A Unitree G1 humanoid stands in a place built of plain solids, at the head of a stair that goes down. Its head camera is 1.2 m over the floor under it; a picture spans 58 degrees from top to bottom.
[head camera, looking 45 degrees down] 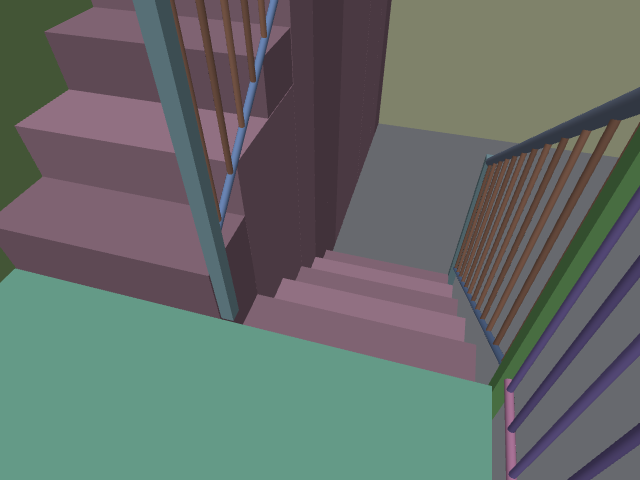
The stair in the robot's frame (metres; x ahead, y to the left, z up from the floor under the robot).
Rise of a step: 0.21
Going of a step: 0.28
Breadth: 0.87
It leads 16 degrees to the right of straight ahead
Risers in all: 6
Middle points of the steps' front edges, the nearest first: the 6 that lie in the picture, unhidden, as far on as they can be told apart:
0.71 -0.09 0.00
0.98 -0.16 -0.21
1.25 -0.24 -0.43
1.52 -0.31 -0.64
1.78 -0.39 -0.85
2.05 -0.47 -1.07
